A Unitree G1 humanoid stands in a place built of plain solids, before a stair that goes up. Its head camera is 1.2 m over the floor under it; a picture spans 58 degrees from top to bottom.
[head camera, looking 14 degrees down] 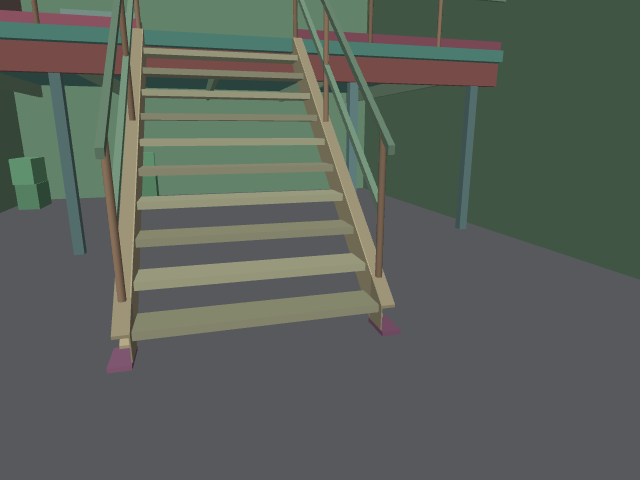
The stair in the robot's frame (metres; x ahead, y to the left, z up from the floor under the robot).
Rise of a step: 0.19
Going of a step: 0.24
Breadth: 1.39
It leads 16 degrees to the left of straight ahead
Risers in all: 11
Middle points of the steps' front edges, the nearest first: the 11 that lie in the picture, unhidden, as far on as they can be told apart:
2.26 0.31 0.19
2.49 0.38 0.38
2.72 0.44 0.57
2.94 0.50 0.76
3.17 0.57 0.96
3.40 0.63 1.15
3.62 0.70 1.34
3.85 0.76 1.53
4.07 0.82 1.73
4.30 0.89 1.92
4.53 0.95 2.12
